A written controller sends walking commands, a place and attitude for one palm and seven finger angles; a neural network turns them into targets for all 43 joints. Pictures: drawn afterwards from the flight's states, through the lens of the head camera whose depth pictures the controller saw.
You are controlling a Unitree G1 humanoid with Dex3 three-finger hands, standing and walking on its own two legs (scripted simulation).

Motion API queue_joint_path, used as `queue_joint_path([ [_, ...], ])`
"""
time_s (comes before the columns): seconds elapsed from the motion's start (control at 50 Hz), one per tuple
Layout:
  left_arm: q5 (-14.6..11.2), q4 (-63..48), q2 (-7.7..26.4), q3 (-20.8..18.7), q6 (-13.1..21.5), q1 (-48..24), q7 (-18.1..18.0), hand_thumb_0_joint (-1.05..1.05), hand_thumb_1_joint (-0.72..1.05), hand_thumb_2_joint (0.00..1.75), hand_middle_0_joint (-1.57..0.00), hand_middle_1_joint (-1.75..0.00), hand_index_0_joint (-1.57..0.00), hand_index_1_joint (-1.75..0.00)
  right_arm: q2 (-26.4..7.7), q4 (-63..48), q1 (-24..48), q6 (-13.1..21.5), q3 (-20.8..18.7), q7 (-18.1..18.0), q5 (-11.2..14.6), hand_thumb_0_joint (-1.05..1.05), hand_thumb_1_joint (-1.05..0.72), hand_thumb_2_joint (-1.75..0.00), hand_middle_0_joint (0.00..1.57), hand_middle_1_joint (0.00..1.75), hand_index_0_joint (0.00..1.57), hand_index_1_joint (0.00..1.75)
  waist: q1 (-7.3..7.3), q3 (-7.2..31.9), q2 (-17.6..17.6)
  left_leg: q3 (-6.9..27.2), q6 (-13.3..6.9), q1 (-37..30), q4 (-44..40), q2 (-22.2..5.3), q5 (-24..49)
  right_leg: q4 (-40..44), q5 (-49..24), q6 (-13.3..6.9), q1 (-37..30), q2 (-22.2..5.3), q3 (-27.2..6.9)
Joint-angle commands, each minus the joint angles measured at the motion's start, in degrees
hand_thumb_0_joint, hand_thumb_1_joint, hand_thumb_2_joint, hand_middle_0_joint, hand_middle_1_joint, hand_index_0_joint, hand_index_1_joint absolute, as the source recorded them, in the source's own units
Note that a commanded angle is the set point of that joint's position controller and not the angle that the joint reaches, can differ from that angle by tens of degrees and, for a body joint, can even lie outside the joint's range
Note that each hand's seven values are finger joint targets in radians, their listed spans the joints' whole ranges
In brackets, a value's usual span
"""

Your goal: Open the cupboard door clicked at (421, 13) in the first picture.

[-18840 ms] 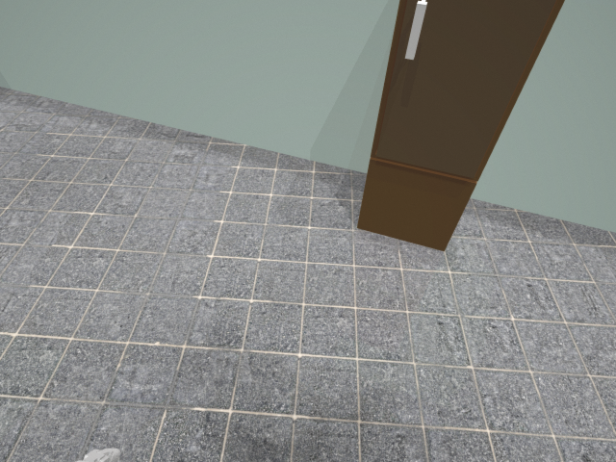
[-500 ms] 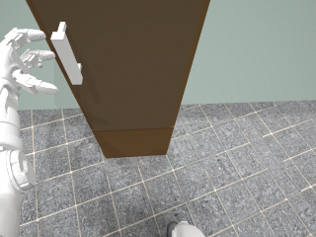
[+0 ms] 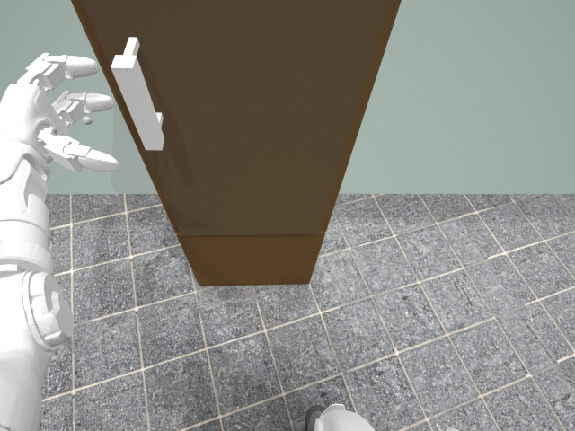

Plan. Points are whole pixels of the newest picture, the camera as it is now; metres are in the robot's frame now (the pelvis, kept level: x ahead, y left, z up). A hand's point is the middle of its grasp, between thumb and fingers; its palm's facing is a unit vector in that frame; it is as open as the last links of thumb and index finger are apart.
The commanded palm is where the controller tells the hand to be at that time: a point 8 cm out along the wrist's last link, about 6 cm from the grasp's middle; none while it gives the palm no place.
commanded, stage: move the hooked fingers beside the handle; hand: left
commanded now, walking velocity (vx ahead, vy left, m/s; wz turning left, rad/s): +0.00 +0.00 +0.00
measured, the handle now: (144, 97) +0.53 +0.18 +0.13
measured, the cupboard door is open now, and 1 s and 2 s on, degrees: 0 0 0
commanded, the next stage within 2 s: slide the fingers in behind the handle in 0.10 s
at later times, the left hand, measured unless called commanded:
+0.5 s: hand (102, 118) +0.49 +0.23 +0.13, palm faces -0.03 -1.00 +0.00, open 13.9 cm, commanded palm +0.46 +0.27 +0.13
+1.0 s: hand (129, 122) +0.49 +0.19 +0.13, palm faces -0.03 -1.00 -0.01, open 14.0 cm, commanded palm +0.46 +0.23 +0.13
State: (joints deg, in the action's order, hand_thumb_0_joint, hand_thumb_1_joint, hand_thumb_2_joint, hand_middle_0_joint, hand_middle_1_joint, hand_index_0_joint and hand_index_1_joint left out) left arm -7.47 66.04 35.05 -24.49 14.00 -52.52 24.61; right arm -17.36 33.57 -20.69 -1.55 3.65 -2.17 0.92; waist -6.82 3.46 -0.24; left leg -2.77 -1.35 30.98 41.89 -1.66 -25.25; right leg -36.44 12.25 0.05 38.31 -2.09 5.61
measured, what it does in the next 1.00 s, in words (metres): stands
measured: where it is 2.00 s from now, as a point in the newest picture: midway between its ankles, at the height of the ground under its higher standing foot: outside the picture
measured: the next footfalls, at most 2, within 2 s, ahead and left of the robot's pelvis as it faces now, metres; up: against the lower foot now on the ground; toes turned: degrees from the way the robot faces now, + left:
none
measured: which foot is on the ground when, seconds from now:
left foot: down 0.00-1.00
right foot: down 0.00-1.00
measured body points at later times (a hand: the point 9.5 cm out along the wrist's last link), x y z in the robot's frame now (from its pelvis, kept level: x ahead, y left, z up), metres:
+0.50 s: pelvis +0.00 +0.00 +0.00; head +0.10 +0.01 +0.44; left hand +0.49 +0.28 +0.13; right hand +0.01 -0.27 -0.11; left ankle -0.06 +0.10 -0.71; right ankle +0.05 -0.13 -0.71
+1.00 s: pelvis +0.00 +0.00 +0.00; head +0.09 +0.01 +0.44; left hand +0.48 +0.24 +0.13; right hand +0.04 -0.26 -0.11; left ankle -0.06 +0.10 -0.71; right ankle +0.05 -0.13 -0.71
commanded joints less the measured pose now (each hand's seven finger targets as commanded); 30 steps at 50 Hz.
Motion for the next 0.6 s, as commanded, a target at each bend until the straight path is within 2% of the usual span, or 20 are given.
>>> queue_joint_path([
  [0.0, -1.1, -13.3, 17.8, -2.9, 4.3, -23.9, 0.2, 0.0, -0.5, 0.3, -0.3, -1.2, -0.3, -1.2, -9.4, -3.6, -9.1, 0.8, -4.0, -0.7, 0.1, 0.0, -0.9, -0.9, 0.2, 0.3, 0.2, 0.3, 0.17, 25.5, -7.5, 3.3, 1.0, -3.8, -5.1, 0.8, 29.4, -1.4, -21.8, -1.8, -22.6, 2.3, -4.5],
  [0.02, -1.4, -14.0, 17.9, -2.8, 4.3, -24.4, 0.4, 0.0, -0.5, 0.3, -0.3, -1.2, -0.3, -1.2, -9.6, -3.5, -9.1, 0.7, -4.1, -0.6, 0.2, 0.0, -0.9, -0.9, 0.2, 0.3, 0.2, 0.3, -0.3, 25.3, -6.5, 3.4, 1.0, -3.6, -5.3, 0.7, 29.2, -1.3, -21.8, -1.7, -22.7, 2.3, -4.3],
  [0.04, -1.9, -13.6, 17.9, -3.1, 4.3, -23.6, 0.7, 0.0, -0.5, 0.3, -0.3, -1.2, -0.3, -1.2, -9.7, -3.9, -9.2, 0.6, -4.1, -0.7, 0.2, 0.0, -0.9, -0.9, 0.2, 0.3, 0.2, 0.3, -0.06, 25.5, -5.6, 3.7, 0.9, -3.6, -5.3, 0.6, 30.0, -1.5, -21.9, -1.8, -22.9, 2.5, -4.2],
  [0.08, -2.3, -12.9, 16.4, -2.0, 3.5, -23.8, 1.1, 0.0, -0.5, 0.3, -0.3, -1.2, -0.3, -1.2, -9.8, -3.7, -9.0, 0.5, -4.1, -0.6, 0.3, 0.0, -0.9, -0.9, 0.2, 0.3, 0.2, 0.3, -0.56, 23.5, -6.0, 3.2, 0.8, -2.9, -5.6, 0.7, 26.8, -0.8, -20.2, -1.6, -21.5, 2.4, -4.2],
  [0.12, -1.8, -12.6, 19.1, -3.6, 3.1, -23.9, 1.0, 0.0, -0.5, 0.3, -0.3, -1.2, -0.3, -1.2, -10.2, -3.7, -9.3, 0.4, -4.0, -0.7, 0.3, 0.0, -0.9, -0.9, 0.2, 0.3, 0.2, 0.3, -0.4, 23.4, -5.3, 3.4, 0.6, -1.3, -6.0, 0.9, 24.6, -0.9, -19.4, -1.7, -22.4, 2.3, -4.3],
  [0.14, -1.8, -12.6, 18.8, -3.5, 3.2, -23.7, 0.9, 0.0, -0.5, 0.3, -0.3, -1.2, -0.3, -1.2, -10.2, -4.0, -9.4, 0.3, -4.1, -0.9, 0.3, 0.0, -0.9, -0.9, 0.2, 0.3, 0.2, 0.3, -0.53, 23.7, -4.6, 3.5, 0.5, -1.6, -5.9, 0.9, 25.5, -1.1, -19.4, -1.8, -22.1, 2.5, -4.1],
  [0.18, -1.6, -11.5, 18.3, -2.6, 3.0, -24.8, 0.9, 0.0, -0.5, 0.3, -0.3, -1.2, -0.3, -1.2, -10.1, -3.4, -9.6, 0.3, -4.0, -0.9, 0.3, 0.0, -0.9, -0.9, 0.2, 0.3, 0.2, 0.3, -1.18, 22.0, -4.8, 3.3, 0.4, -0.5, -6.1, 0.9, 22.1, -0.4, -17.4, -1.5, -21.2, 2.3, -4.3],
  [0.22, -1.6, -13.9, 18.5, -2.6, 3.7, -26.2, 0.9, 0.0, -0.5, 0.3, -0.3, -1.2, -0.3, -1.2, -10.1, -3.4, -9.8, 0.5, -4.1, -0.9, 0.1, 0.0, -0.9, -0.9, 0.2, 0.3, 0.2, 0.3, -1.03, 24.6, -6.6, 3.3, 0.4, -1.6, -6.0, 1.0, 22.6, -0.6, -17.6, -1.7, -21.9, 2.3, -4.5],
  [0.24, -1.9, -15.1, 17.7, -2.0, 4.3, -26.9, 1.0, 0.0, -0.5, 0.3, -0.3, -1.2, -0.3, -1.2, -10.0, -3.6, -10.0, 0.5, -4.2, -1.0, 0.1, 0.0, -0.9, -0.9, 0.2, 0.3, 0.2, 0.3, -1.35, 25.5, -7.0, 3.7, 0.6, -3.4, -5.7, 0.8, 25.2, -0.9, -18.4, -1.9, -21.4, 2.6, -4.2],
  [0.28, -2.4, -16.3, 16.0, -1.5, 4.6, -26.2, 1.0, 0.0, -0.5, 0.3, -0.3, -1.2, -0.3, -1.2, -9.6, -3.0, -10.3, 0.7, -4.4, -0.9, -0.1, 0.0, -0.9, -0.9, 0.2, 0.3, 0.2, 0.3, -0.9, 27.5, -9.6, 3.9, 1.3, -6.2, -5.2, 0.5, 28.7, -0.9, -19.3, -1.9, -20.4, 2.7, -4.0],
  [0.34, -2.9, -13.0, 13.1, -0.4, 3.5, -24.4, 0.5, 0.0, -0.5, 0.3, -0.3, -1.2, -0.3, -1.2, -9.7, -2.7, -10.5, 0.7, -4.3, -0.8, 0.0, 0.0, -0.9, -0.9, 0.2, 0.3, 0.2, 0.3, -1.43, 23.7, -5.5, 4.1, 1.0, -4.1, -5.6, 0.4, 28.0, -0.6, -18.7, -1.8, -19.5, 2.9, -3.4],
  [0.36, -2.6, -12.3, 13.6, -0.6, 3.0, -24.9, 0.0, 0.0, -0.5, 0.3, -0.3, -1.2, -0.3, -1.2, -9.8, -2.3, -10.4, 0.7, -4.3, -0.7, 0.0, 0.0, -0.9, -0.9, 0.2, 0.3, 0.2, 0.3, -1.46, 23.0, -7.0, 3.9, 1.1, -3.7, -5.8, 0.4, 26.5, -0.4, -17.6, -1.7, -18.7, 2.7, -3.5],
  [0.38, -2.0, -11.7, 14.8, -1.5, 2.6, -25.3, -0.7, 0.0, -0.5, 0.3, -0.3, -1.2, -0.3, -1.2, -9.9, -2.0, -10.7, 0.6, -4.3, -0.7, -0.2, 0.0, -0.9, -0.9, 0.2, 0.3, 0.2, 0.3, -1.44, 22.3, -5.3, 3.9, 0.9, -2.5, -6.0, 0.5, 24.9, -0.3, -17.1, -1.7, -19.1, 2.7, -3.5],
  [0.4, -1.4, -11.7, 15.6, -1.8, 2.5, -24.9, -1.3, 0.0, -0.5, 0.3, -0.3, -1.2, -0.3, -1.2, -9.9, -2.4, -10.5, 0.6, -4.2, -0.6, -0.2, 0.0, -0.9, -0.9, 0.2, 0.3, 0.2, 0.3, -1.25, 22.4, -5.5, 3.5, 0.6, -1.4, -6.1, 0.7, 23.2, -0.2, -16.8, -1.6, -19.9, 2.5, -3.9],
  [0.44, -0.8, -14.6, 17.1, -2.8, 3.6, -25.8, -2.4, 0.0, -0.5, 0.3, -0.3, -1.2, -0.3, -1.2, -9.7, -3.1, -10.5, 0.7, -4.3, -0.5, -0.3, 0.0, -0.9, -0.9, 0.2, 0.3, 0.2, 0.3, -0.53, 24.3, -6.2, 3.8, 0.7, -1.9, -6.2, 0.7, 24.9, -0.9, -18.1, -2.0, -21.7, 2.6, -3.9],
  [0.46, -0.9, -15.7, 16.0, -2.5, 4.0, -24.7, -2.5, 0.0, -0.5, 0.3, -0.3, -1.2, -0.3, -1.2, -9.3, -3.5, -10.5, 0.7, -4.4, -0.3, -0.3, 0.0, -0.9, -0.9, 0.2, 0.3, 0.2, 0.3, -0.16, 26.3, -7.6, 3.3, 0.8, -3.0, -5.9, 0.8, 26.3, -1.0, -19.2, -1.9, -22.2, 2.6, -4.2],
  [0.48, -0.7, -16.1, 15.9, -2.4, 4.3, -24.4, -2.6, 0.0, -0.5, 0.3, -0.3, -1.2, -0.3, -1.2, -9.2, -3.4, -10.3, 0.8, -4.4, -0.2, -0.3, 0.0, -0.9, -0.9, 0.2, 0.3, 0.2, 0.3, -0.15, 26.3, -8.0, 3.3, 0.9, -3.3, -5.7, 0.6, 27.5, -1.1, -20.1, -1.9, -22.3, 2.5, -4.1],
  [0.52, -1.3, -14.7, 13.1, -0.5, 3.9, -23.9, -2.4, 0.0, -0.5, 0.3, -0.3, -1.2, -0.3, -1.2, -9.2, -3.3, -10.2, 0.7, -4.4, -0.1, -0.1, 0.0, -0.9, -0.9, 0.2, 0.3, 0.2, 0.3, -0.96, 24.2, -5.0, 3.4, 0.8, -2.8, -6.1, 0.4, 26.7, -0.7, -19.8, -1.8, -21.9, 2.7, -3.9],
  [0.54, -1.8, -15.1, 12.8, -0.6, 4.1, -23.8, -2.3, 0.0, -0.5, 0.3, -0.3, -1.2, -0.3, -1.2, -9.3, -3.5, -10.1, 0.7, -4.5, -0.2, 0.0, 0.0, -0.9, -0.9, 0.2, 0.3, 0.2, 0.3, -0.83, 24.1, -5.0, 3.6, 0.7, -3.4, -6.0, 0.3, 27.8, -0.8, -19.7, -1.9, -21.6, 2.8, -3.8],
  [0.58, -1.8, -16.7, 12.3, -0.3, 4.1, -24.3, -2.2, 0.0, -0.5, 0.3, -0.3, -1.2, -0.3, -1.2, -9.2, -3.3, -9.8, 0.9, -4.5, -0.2, 0.0, 0.0, -0.9, -0.9, 0.2, 0.3, 0.2, 0.3, -0.44, 25.3, -8.4, 3.6, 1.2, -5.3, -5.9, 0.4, 28.8, -0.7, -19.2, -1.9, -20.6, 2.7, -3.8],
])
